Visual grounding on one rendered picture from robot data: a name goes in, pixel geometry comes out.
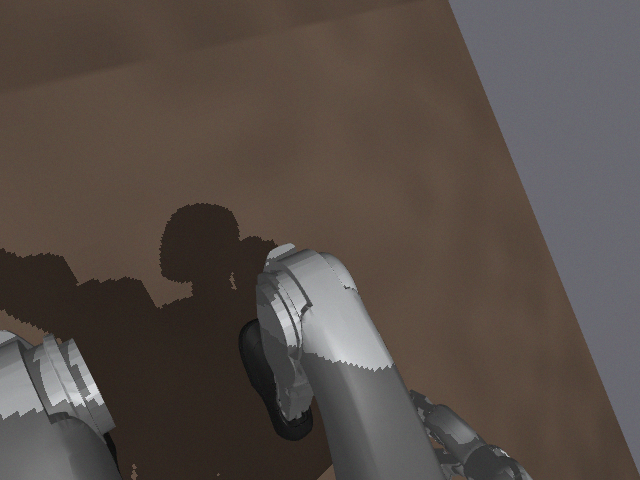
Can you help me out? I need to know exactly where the right robot foot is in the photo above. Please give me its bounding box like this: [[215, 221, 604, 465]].
[[238, 319, 313, 441]]

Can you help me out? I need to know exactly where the right robot arm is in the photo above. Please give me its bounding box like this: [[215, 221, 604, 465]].
[[463, 445, 533, 480]]

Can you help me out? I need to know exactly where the right robot hand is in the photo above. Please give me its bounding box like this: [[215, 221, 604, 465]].
[[409, 390, 488, 480]]

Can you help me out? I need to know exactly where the left robot foot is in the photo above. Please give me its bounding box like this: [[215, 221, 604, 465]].
[[103, 432, 123, 480]]

